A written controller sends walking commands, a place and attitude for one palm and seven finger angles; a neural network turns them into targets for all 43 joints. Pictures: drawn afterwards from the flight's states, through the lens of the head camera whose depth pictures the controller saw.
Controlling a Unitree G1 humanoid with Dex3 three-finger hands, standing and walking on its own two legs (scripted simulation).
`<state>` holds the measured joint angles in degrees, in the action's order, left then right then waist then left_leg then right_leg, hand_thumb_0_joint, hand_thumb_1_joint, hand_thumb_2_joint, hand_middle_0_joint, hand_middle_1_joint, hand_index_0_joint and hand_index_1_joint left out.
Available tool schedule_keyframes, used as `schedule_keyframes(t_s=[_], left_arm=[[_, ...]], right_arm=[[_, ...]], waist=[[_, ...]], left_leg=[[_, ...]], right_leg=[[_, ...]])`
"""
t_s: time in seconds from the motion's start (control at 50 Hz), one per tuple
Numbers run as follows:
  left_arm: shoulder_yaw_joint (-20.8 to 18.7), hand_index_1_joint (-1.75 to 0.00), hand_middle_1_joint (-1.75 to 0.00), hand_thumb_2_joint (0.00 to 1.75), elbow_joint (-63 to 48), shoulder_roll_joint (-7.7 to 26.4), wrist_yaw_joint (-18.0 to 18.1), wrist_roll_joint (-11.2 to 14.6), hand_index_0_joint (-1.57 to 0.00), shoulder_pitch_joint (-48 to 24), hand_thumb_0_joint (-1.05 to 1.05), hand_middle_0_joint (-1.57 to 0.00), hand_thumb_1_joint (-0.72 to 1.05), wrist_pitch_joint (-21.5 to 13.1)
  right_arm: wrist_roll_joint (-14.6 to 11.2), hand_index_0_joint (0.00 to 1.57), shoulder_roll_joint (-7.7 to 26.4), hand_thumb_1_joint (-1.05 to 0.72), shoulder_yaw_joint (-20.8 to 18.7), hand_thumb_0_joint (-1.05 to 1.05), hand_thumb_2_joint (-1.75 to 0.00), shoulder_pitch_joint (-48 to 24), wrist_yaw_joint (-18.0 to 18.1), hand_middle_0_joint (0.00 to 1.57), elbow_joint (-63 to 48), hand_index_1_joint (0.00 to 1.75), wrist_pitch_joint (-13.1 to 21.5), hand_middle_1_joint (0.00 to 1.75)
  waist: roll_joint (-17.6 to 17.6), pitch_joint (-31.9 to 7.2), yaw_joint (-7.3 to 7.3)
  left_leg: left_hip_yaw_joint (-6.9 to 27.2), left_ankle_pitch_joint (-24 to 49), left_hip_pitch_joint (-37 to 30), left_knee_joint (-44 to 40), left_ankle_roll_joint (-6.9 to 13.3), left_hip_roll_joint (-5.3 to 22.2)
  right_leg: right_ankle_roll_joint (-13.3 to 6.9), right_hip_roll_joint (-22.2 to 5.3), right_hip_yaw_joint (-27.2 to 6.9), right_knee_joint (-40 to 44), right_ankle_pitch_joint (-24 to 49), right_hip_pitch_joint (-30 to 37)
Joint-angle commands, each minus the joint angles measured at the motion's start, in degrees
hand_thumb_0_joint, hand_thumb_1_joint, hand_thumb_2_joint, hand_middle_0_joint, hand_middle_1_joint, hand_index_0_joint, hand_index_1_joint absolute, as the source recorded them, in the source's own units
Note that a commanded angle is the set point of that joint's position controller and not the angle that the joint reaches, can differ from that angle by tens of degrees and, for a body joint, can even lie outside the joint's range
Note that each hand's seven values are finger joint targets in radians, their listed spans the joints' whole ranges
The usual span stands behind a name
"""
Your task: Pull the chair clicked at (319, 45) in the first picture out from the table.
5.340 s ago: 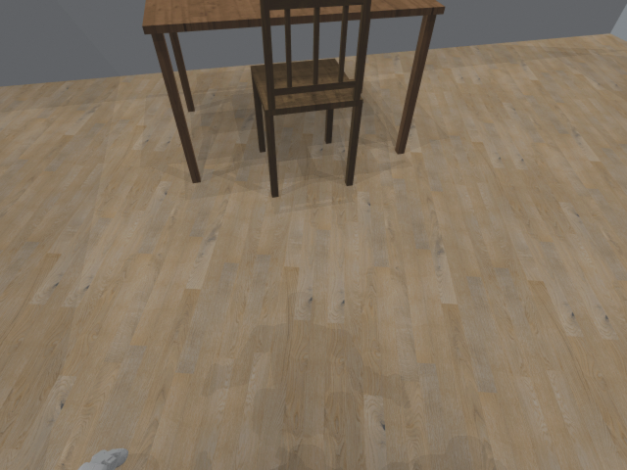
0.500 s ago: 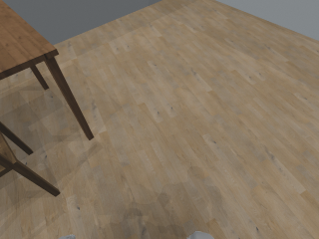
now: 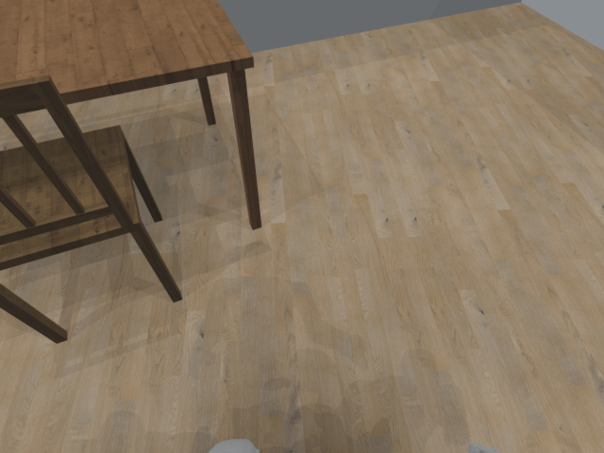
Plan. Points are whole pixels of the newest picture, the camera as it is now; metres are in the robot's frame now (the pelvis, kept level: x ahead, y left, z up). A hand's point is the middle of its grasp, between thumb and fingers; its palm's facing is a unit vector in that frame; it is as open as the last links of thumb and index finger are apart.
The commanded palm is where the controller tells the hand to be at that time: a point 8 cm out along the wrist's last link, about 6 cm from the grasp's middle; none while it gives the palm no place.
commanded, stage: turn to face it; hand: left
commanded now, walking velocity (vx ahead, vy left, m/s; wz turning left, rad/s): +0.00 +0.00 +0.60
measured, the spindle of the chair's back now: out of the picture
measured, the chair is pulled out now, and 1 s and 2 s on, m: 0.00 0.00 0.00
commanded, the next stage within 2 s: take the last steps up to it in 0.70 s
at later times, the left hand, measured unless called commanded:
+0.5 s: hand out of the picture +0.08 +0.23 -0.14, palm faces +0.25 -0.93 -0.27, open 7.4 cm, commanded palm none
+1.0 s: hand out of the picture -0.14 +0.18 -0.17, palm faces +0.51 -0.83 -0.22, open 7.4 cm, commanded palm none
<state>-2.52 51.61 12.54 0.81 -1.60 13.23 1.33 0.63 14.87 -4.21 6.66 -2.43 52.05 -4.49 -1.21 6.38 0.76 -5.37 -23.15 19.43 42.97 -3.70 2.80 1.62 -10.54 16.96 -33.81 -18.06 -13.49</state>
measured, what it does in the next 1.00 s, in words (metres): steps on the spot, turning left: left foot, then right foot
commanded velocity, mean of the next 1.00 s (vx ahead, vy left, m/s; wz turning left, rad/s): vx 0.07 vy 0.02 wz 0.36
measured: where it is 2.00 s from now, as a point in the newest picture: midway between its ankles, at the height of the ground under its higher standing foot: (234, 426)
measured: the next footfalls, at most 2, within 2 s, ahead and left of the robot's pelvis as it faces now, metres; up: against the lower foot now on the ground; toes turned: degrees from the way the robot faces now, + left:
left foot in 0.04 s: +0.04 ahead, +0.12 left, +0.00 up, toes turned +8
right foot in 0.52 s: +0.06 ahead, -0.11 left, +0.00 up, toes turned +14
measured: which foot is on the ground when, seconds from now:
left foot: up 0.00-0.02, down 0.04-0.54, up 0.56-0.98, down 1.00-1.00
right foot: down 0.00-0.04, up 0.06-0.50, down 0.52-1.00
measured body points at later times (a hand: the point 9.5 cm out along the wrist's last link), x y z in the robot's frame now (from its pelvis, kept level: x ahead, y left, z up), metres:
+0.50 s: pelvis +0.00 +0.00 +0.00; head +0.03 +0.00 +0.45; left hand +0.07 +0.28 -0.12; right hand +0.11 -0.24 -0.15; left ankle +0.00 +0.11 -0.73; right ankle +0.02 -0.13 -0.72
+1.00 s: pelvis -0.03 +0.01 +0.00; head -0.02 +0.04 +0.45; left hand -0.16 +0.22 -0.16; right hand +0.17 -0.17 -0.13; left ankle -0.11 +0.08 -0.73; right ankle +0.03 -0.12 -0.73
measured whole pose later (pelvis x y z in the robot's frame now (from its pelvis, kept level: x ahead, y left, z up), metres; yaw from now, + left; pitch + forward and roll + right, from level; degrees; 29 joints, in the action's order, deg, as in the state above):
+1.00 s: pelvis -0.03 +0.01 +0.00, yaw +27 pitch +0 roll -1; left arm -3.0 57.9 12.7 0.4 -1.5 19.4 0.4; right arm 0.8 12.9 -2.6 9.1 -1.5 55.6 -2.2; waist -1.4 2.8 2.7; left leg -3.6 -22.5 11.6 32.1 -1.3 1.0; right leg 2.0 -7.0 11.4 -31.2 -16.7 -13.2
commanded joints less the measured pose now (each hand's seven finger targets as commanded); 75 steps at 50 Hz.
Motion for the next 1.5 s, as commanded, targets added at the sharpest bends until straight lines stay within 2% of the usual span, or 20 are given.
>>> schedule_keyframes(t_s=[0.0, 0.02, 0.04, 0.14, 0.34, 0.46, 0.48, 0.52, 0.54, 0.62, 0.78, 0.84, 0.92, 0.96, 0.98, 1.0, 1.02, 1.16, 1.38, 1.48], left_arm=[[-3.49, -0.3, -0.3, 0.9, -4.92, 9.79, 0.13, 1.08, -0.2, 0.85, 0.0, -0.2, 0.9, 0.05], [-2.05, -0.3, -0.3, 0.9, -7.84, 6.19, -0.07, 1.05, -0.2, -3.5, 0.0, -0.2, 0.9, 0.26], [-2.0, -0.3, -0.3, 0.9, -8.62, 7.79, 0.21, 0.62, -0.2, -6.4, 0.0, -0.2, 0.9, 0.78], [-2.93, -0.3, -0.3, 0.9, -4.04, 7.69, -0.51, 0.69, -0.2, -3.16, 0.0, -0.2, 0.9, 0.77], [-2.21, -0.3, -0.3, 0.9, -6.01, 6.91, 0.49, 1.09, -0.2, -7.86, 0.0, -0.2, 0.9, 0.56], [-2.0, -0.3, -0.3, 0.9, -4.84, 6.39, 1.02, 1.64, -0.2, -1.59, 0.0, -0.2, 0.9, -0.49], [-2.29, -0.3, -0.3, 0.9, -4.37, 7.7, 1.19, 1.44, -0.2, 0.34, 0.0, -0.2, 0.9, -1.04], [-3.52, -0.3, -0.3, 0.9, -4.89, 15.7, 1.59, 0.2, -0.2, 1.46, 0.0, -0.2, 0.9, -1.54], [-3.11, -0.3, -0.3, 0.9, -5.63, 14.55, 1.65, 0.45, -0.2, -0.19, 0.0, -0.2, 0.9, -1.12], [-1.64, -0.3, -0.3, 0.9, -6.25, 7.89, 1.13, 0.86, -0.2, -6.58, 0.0, -0.2, 0.9, -1.59], [-2.2, -0.3, -0.3, 0.9, -1.31, 9.84, 1.27, -0.11, -0.2, 4.05, 0.0, -0.2, 0.9, -2.02], [-2.59, -0.3, -0.3, 0.9, 0.94, 10.81, 0.85, -0.3, -0.2, 7.29, 0.0, -0.2, 0.9, -2.24], [-2.98, -0.3, -0.3, 0.9, 2.61, 11.6, 0.29, -0.22, -0.2, 5.3, 0.0, -0.2, 0.9, -2.36], [-2.44, -0.3, -0.3, 0.9, 2.26, 8.81, -0.17, 0.65, -0.2, 2.84, 0.0, -0.2, 0.9, -1.71], [-1.51, -0.3, -0.3, 0.9, 0.52, 4.33, -0.74, 0.83, -0.2, 1.77, 0.0, -0.2, 0.9, -1.37], [-0.74, -0.3, -0.3, 0.9, -1.27, 4.25, -0.59, 0.11, -0.2, -3.02, 0.0, -0.2, 0.9, -1.47], [-1.07, -0.3, -0.3, 0.9, -0.92, 4.8, -0.81, -0.08, -0.2, -3.74, 0.0, -0.2, 0.9, -1.57], [-0.59, -0.3, -0.3, 0.9, 6.15, 3.43, -1.58, 0.11, -0.2, 3.32, 0.0, -0.2, 0.9, -1.53], [-0.11, -0.3, -0.3, 0.9, 2.6, 0.86, -1.63, 0.65, -0.2, -9.73, 0.0, -0.2, 0.9, -1.63], [0.34, -0.3, -0.3, 0.9, 1.39, -0.45, -1.64, 0.89, -0.2, -12.47, 0.0, -0.2, 0.9, -2.37]], right_arm=[[0.48, 0.2, 12.08, -0.9, -2.81, 0.0, -0.9, 7.53, 0.89, 0.2, -3.62, 0.3, 3.49, 0.3], [0.26, 0.2, 17.16, -0.9, -3.97, 0.0, -0.9, 11.18, 1.49, 0.2, -2.87, 0.3, 3.51, 0.3], [0.19, 0.2, 16.98, -0.9, -3.68, 0.0, -0.9, 13.18, 1.71, 0.2, -1.54, 0.3, 3.14, 0.3], [0.3, 0.2, 10.18, -0.9, -1.63, 0.0, -0.9, 2.14, 2.87, 0.2, -4.29, 0.3, 4.0, 0.3], [0.71, 0.2, 9.85, -0.9, -2.19, 0.0, -0.9, 7.41, 2.85, 0.2, -2.6, 0.3, 3.45, 0.3], [0.48, 0.2, 8.99, -0.9, -2.26, 0.0, -0.9, 4.28, 2.66, 0.2, -3.27, 0.3, 2.93, 0.3], [0.08, 0.2, 7.72, -0.9, -2.1, 0.0, -0.9, 4.29, 2.49, 0.2, -3.32, 0.3, 2.96, 0.3], [-0.2, 0.2, 3.27, -0.9, -1.45, 0.0, -0.9, 4.26, 2.29, 0.2, -5.43, 0.3, 2.83, 0.3], [0.21, 0.2, 5.32, -0.9, -2.22, 0.0, -0.9, 3.91, 2.32, 0.2, -5.2, 0.3, 2.18, 0.3], [0.82, 0.2, 4.05, -0.9, -1.93, 0.0, -0.9, 7.33, 1.34, 0.2, -0.5, 0.3, 0.78, 0.3], [0.11, 0.2, 1.9, -0.9, -0.23, 0.0, -0.9, 0.51, 1.77, 0.2, -0.94, 0.3, 1.38, 0.3], [0.07, 0.2, 1.2, -0.9, 0.43, 0.0, -0.9, -0.75, 1.52, 0.2, -1.02, 0.3, 2.09, 0.3], [0.25, 0.2, 1.39, -0.9, 0.88, 0.0, -0.9, 3.17, 1.24, 0.2, 0.29, 0.3, 3.68, 0.3], [0.33, 0.2, 4.86, -0.9, 0.24, 0.0, -0.9, 10.91, 1.84, 0.2, 2.67, 0.3, 4.8, 0.3], [0.96, 0.2, 10.76, -0.9, -1.25, 0.0, -0.9, 15.44, 2.26, 0.2, 3.62, 0.3, 4.97, 0.3], [0.91, 0.2, 12.16, -0.9, -1.27, 0.0, -0.9, 18.2, 2.67, 0.2, 4.28, 0.3, 4.6, 0.3], [0.98, 0.2, 10.23, -0.9, -0.51, 0.0, -0.9, 15.99, 2.93, 0.2, 4.13, 0.3, 4.63, 0.3], [-0.29, 0.2, 2.84, -0.9, 1.94, 0.0, -0.9, 15.12, 4.02, 0.2, 5.6, 0.3, 7.65, 0.3], [0.4, 0.2, -0.18, -0.9, 2.4, 0.0, -0.9, 26.3, 5.5, 0.2, 11.86, 0.3, 8.85, 0.3], [0.66, 0.2, -0.06, -0.9, 2.58, 0.0, -0.9, 28.78, 5.85, 0.2, 13.95, 0.3, 8.65, 0.3]], waist=[[9.69, -14.09, -4.06], [21.34, -13.13, -6.38], [13.58, -12.42, -6.69], [9.08, -9.49, -1.48], [9.33, -9.49, -3.62], [9.01, -10.99, -0.3], [5.5, -11.84, 0.7], [-15.84, -10.21, 1.53], [-9.0, -8.3, 0.86], [-7.94, -2.31, -2.64], [-8.93, -6.41, 1.78], [-10.19, -7.88, 3.39], [-9.62, -8.19, 1.09], [1.4, -8.55, -3.25], [20.67, -7.85, -5.59], [18.62, -3.27, -7.01], [13.45, -0.59, -5.77], [7.43, 0.78, -0.8], [5.82, 4.22, -3.67], [6.67, 3.09, -3.49]], left_leg=[[14.89, 24.57, -19.71, -21.05, 6.5, 10.05], [29.28, 45.52, -21.45, -23.28, 14.29, 21.76], [26.12, 43.41, -19.41, -21.89, 16.83, 23.18], [16.44, 34.05, -12.08, -22.71, 11.84, 10.23], [24.59, 34.69, -15.19, -22.05, 14.6, 10.15], [25.7, 33.93, -5.59, -16.75, 11.33, 6.28], [24.03, 27.26, -1.28, -13.66, 8.66, 3.77], [9.17, -10.41, 14.05, 9.13, 1.44, -7.72], [11.34, -9.85, 11.6, 18.22, 1.92, -5.1], [8.86, 3.07, 11.74, 27.92, 0.84, -2.73], [4.88, -3.6, 7.91, 9.81, -0.56, -1.55], [2.8, -4.42, 4.87, 3.34, 0.34, -2.18], [0.4, -0.88, -4.98, -10.45, 2.32, -2.22], [5.47, 2.43, -22.21, -23.54, 4.46, 1.45], [25.12, -3.95, -27.01, -29.65, 9.54, 15.56], [30.48, -3.79, -22.72, -33.53, 14.32, 20.03], [28.08, -6.62, -18.56, -34.57, 15.74, 19.53], [10.36, 28.91, -18.27, -32.61, 10.02, 8.77], [10.62, 46.4, -27.57, -29.96, 11.58, 12.48], [6.83, 64.65, -27.22, -24.63, 9.71, 11.09]], right_leg=[[1.81, -3.88, -3.71, -14.46, 4.77, -9.56], [4.9, 2.28, -7.16, -25.38, -22.21, -21.67], [3.75, 1.38, -12.45, -30.8, -20.04, -21.46], [4.36, 2.96, -15.68, -33.4, -4.28, -18.51], [4.71, 6.22, -17.11, -18.08, -7.6, -15.31], [2.82, 9.27, -15.68, 4.93, 2.17, 2.9], [2.34, 7.03, -17.25, 12.77, 7.72, 9.46], [-8.08, -17.69, -38.94, 18.63, 17.51, 12.32], [-10.71, -17.99, -34.83, 18.35, 16.58, 4.72], [-6.45, -5.83, -20.81, 18.65, 8.86, -1.12], [-9.79, -8.2, -19.13, 13.67, 30.11, 9.88], [-9.49, -9.19, -21.07, 14.98, 23.36, 11.62], [-8.11, -8.86, -20.24, 14.82, 3.96, 5.73], [-3.01, -3.0, -13.11, 4.26, -8.36, -9.51], [0.63, 5.28, -5.78, -11.55, -15.18, -22.34], [0.11, 6.13, -10.38, -20.17, -17.03, -27.4], [-0.82, 4.0, -13.5, -24.17, -13.56, -27.4], [0.77, 4.68, -14.0, -30.96, 4.83, -23.99], [-0.44, 4.84, -12.48, -20.96, 5.97, -31.51], [-3.72, 8.83, -8.59, -9.64, 3.15, -21.44]])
